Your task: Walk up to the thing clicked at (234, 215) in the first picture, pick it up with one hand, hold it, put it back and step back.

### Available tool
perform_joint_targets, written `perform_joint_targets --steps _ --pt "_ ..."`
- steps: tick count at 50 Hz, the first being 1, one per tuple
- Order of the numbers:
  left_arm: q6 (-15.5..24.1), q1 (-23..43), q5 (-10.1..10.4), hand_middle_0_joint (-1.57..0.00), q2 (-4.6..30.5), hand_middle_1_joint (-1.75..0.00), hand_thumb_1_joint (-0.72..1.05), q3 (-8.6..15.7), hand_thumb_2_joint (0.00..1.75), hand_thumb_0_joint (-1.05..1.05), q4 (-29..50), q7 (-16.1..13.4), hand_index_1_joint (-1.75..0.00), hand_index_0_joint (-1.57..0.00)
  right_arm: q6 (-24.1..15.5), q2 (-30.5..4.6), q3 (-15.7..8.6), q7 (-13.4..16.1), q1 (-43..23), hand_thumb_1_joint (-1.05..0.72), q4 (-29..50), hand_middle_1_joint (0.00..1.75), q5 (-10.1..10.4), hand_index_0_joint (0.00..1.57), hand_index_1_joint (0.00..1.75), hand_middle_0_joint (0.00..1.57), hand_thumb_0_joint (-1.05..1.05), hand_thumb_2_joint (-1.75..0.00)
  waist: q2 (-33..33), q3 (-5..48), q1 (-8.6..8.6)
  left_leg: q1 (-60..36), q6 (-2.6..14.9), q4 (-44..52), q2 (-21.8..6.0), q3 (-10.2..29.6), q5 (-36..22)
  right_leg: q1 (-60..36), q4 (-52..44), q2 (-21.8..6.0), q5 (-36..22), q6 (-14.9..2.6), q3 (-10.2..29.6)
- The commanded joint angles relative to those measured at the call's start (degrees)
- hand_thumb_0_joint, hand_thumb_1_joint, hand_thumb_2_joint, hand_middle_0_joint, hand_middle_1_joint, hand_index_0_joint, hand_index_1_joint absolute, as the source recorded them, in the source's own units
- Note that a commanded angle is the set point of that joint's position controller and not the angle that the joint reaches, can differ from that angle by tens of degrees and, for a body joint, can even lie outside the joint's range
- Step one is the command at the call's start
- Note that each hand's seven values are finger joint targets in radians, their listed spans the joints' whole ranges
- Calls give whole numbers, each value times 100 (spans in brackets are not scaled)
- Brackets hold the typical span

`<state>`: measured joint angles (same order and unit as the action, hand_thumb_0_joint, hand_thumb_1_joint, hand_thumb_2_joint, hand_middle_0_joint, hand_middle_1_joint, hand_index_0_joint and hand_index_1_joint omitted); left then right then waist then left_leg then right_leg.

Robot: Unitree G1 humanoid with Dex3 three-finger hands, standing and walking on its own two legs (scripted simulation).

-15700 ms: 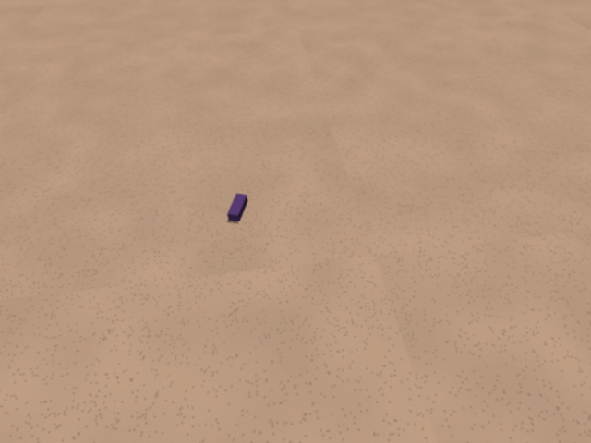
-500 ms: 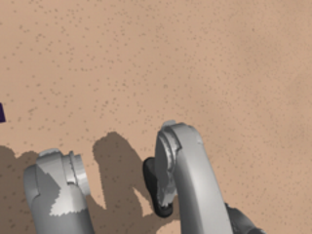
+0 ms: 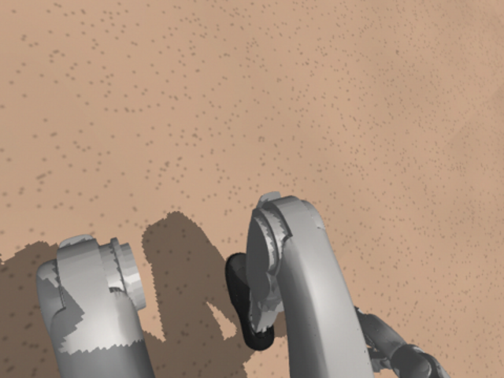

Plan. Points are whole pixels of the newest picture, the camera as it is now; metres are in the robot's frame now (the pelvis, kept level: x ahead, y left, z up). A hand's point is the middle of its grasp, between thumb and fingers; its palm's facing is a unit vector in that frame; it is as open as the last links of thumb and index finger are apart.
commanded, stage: rest palm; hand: left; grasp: from above
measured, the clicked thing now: out of the picture +0.42 +0.37 -0.27
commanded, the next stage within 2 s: close in 0.62 s
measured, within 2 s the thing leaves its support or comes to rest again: neither
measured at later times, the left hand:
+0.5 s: hand out of the picture +0.41 +0.36 -0.24, palm faces -0.43 -0.15 -0.89, open 14.2 cm
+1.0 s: hand out of the picture +0.40 +0.36 -0.23, palm faces -0.42 -0.14 -0.90, open 13.5 cm
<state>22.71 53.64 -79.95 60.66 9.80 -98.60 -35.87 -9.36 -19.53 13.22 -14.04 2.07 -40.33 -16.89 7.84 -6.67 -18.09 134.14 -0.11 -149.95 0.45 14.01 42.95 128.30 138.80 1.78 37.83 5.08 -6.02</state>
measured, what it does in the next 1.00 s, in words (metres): stands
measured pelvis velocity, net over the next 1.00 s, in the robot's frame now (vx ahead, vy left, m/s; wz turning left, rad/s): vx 0.00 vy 0.00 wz -0.02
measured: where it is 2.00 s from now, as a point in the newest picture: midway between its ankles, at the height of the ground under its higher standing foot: (193, 347)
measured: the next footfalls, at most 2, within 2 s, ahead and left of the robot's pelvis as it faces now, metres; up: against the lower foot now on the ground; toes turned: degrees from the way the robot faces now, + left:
none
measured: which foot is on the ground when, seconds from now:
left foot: down 0.00-1.00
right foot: down 0.00-1.00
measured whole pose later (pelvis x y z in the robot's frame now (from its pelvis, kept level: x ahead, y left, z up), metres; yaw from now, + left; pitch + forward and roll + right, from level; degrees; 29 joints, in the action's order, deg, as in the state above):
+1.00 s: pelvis +0.00 +0.00 +0.00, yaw -1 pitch +24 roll -15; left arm 20.5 53.7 -77.7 60.6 8.4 -98.4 -37.2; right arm -12.7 -20.7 15.4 -15.4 2.2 -41.1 -17.0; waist 8.3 -8.4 -18.5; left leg 134.1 -0.1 -150.7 0.4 15.3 42.6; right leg 128.0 138.5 2.2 36.9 4.9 -7.1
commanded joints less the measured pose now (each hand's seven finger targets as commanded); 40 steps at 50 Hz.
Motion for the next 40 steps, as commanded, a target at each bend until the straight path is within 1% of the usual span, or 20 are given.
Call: perform_joint_targets --steps 1,9,12,13,16,17,20,22,23,27,30,31,32,33,34,35,37,38,39,40 --pt "-99 1295 73 -7 1345 -97 -56 -8 102 0 512 -397 -99 -4 -21 -1820 -535 62 901 -89 -154 30 -57 20 30 20 0 -90 -2906 3429 -214 -2865 49 1759 -92 -669 -1372 -1535 -1004 206 -1247 -508 -867" --pt "-357 1292 168 -6 1221 -100 -54 -117 100 0 420 -512 -101 -5 -229 -1918 -519 -29 671 -89 -141 30 -47 20 30 20 0 -90 -3015 3311 -195 -2906 17 1873 -112 -492 -1206 -1267 -874 161 -1137 -495 -927" --pt "-402 1285 220 -6 1264 -101 -54 -72 99 0 450 -506 -102 -5 -288 -1952 -510 -71 651 -90 -129 30 -33 20 30 20 0 -90 -3029 3363 -175 -2871 15 1857 -112 -486 -1315 -1348 -857 161 -1264 -492 -917" --pt "-399 1308 214 -7 1269 -100 -55 -39 100 0 399 -494 -101 -5 -303 -1947 -487 -100 763 -90 -101 30 -48 20 30 20 0 -90 -3108 3339 -262 -2921 20 1851 -113 -489 -1353 -1393 -847 155 -1311 -471 -934" --pt "-393 1309 244 -7 1433 -101 -54 78 99 0 619 -472 -102 -6 -353 -1972 -485 -127 712 -90 -68 30 -32 20 30 20 0 -90 -3213 3501 -188 -3033 -2 1839 -127 -510 -1461 -1518 -866 175 -1392 -487 -912" --pt "-405 1291 246 -7 1404 -101 -54 92 100 0 496 -456 -102 -6 -372 -1977 -481 -130 752 -90 -27 30 -31 20 30 20 0 -90 -3133 3448 -252 -2965 5 1785 -120 -521 -1439 -1582 -858 161 -1426 -490 -903" --pt "-430 1159 296 -7 1431 -102 -55 167 100 0 469 -407 -103 -5 -403 -1975 -488 -149 821 -90 -75 30 -16 20 30 20 0 -90 -3032 3433 -246 -2907 23 1709 -121 -590 -1509 -1679 -915 191 -1473 -483 -888" --pt "-423 1274 374 -7 1312 -101 -56 41 101 0 499 -341 -103 -5 -441 -1969 -446 -160 799 -90 -42 30 -5 20 30 20 0 -90 -2945 3394 -307 -2773 41 1651 -113 -590 -1513 -1747 -938 170 -1503 -483 -885" --pt "-418 1188 398 -7 1392 -101 -56 134 101 0 445 -343 -103 -5 -419 -1983 -450 -143 840 -90 -60 30 11 20 30 20 0 -90 -2892 3468 -266 -2818 40 1703 -121 -563 -1568 -1785 -965 202 -1533 -496 -903" --pt "-371 1154 346 -7 1560 -101 -54 178 100 0 378 -248 -102 -5 -393 -2009 -436 -139 952 -90 -29 30 31 20 30 20 0 -90 -3034 3378 -296 -2885 22 1712 -134 -573 -1587 -1792 -933 200 -1517 -495 -909" --pt "-321 1138 384 -7 1541 -100 -56 157 102 0 365 -200 -103 -5 -373 -1984 -392 -129 903 -90 25 30 40 20 30 20 0 -90 -2900 3315 -322 -2778 37 1638 -133 -589 -1484 -1823 -927 189 -1465 -498 -902" --pt "-296 1171 411 -7 1516 -100 -55 116 101 0 460 -185 -103 -5 -365 -2009 -407 -116 868 -90 32 30 54 20 30 20 0 -90 -2875 3342 -296 -2747 38 1675 -136 -589 -1439 -1822 -960 205 -1407 -503 -902" --pt "-273 1187 394 -7 1657 -101 -55 189 101 0 474 -203 -103 -5 -343 -2015 -392 -100 890 -90 33 30 62 20 30 20 0 -90 -2935 3322 -296 -2742 36 1713 -137 -580 -1407 -1832 -968 215 -1372 -508 -911" --pt "-247 1232 423 -8 1592 -100 -55 120 102 0 549 -184 -102 -5 -347 -2027 -407 -90 830 -90 55 30 65 20 30 20 0 -90 -2888 3283 -290 -2711 36 1700 -130 -561 -1358 -1752 -962 185 -1320 -504 -913" --pt "-240 1065 379 -7 1678 -100 -55 217 101 0 429 -214 -102 -5 -316 -2022 -402 -80 911 -90 24 30 42 20 30 20 0 -90 -2905 3376 -253 -2769 35 1740 -145 -572 -1476 -1891 -1004 233 -1404 -518 -910" --pt "-218 1146 376 -8 1428 -100 -55 -20 102 0 481 -184 -102 -5 -315 -1982 -367 -91 859 -90 114 30 39 20 30 20 0 -90 -2867 3298 -307 -2763 27 1692 -130 -591 -1416 -1768 -957 208 -1384 -506 -919" --pt "-186 1084 399 -10 1548 -97 -50 93 100 0 435 -200 -100 -8 -324 -2020 -387 -86 832 -89 78 30 29 20 30 20 0 -90 -2902 3200 -280 -2778 16 1739 -142 -536 -1344 -1698 -938 208 -1293 -492 -956" --pt "-171 1123 383 -13 1494 -93 -50 12 102 0 581 -198 -97 -9 -331 -2010 -372 -86 827 -89 75 30 27 20 30 20 0 -90 -2923 3251 -276 -2811 18 1713 -145 -554 -1395 -1734 -953 205 -1338 -489 -936" --pt "-182 1099 335 -14 1659 -93 -47 109 99 0 541 -225 -96 -11 -329 -2023 -374 -78 832 -89 56 30 37 20 30 20 0 -90 -2914 3320 -263 -2872 14 1676 -161 -550 -1428 -1785 -936 209 -1367 -501 -922" --pt "-165 1184 328 -16 1612 -91 -45 50 97 0 673 -229 -94 -13 -342 -2043 -374 -82 809 -89 80 30 20 20 30 20 0 -90 -2914 3325 -288 -2863 11 1665 -156 -556 -1459 -1758 -930 200 -1385 -497 -923"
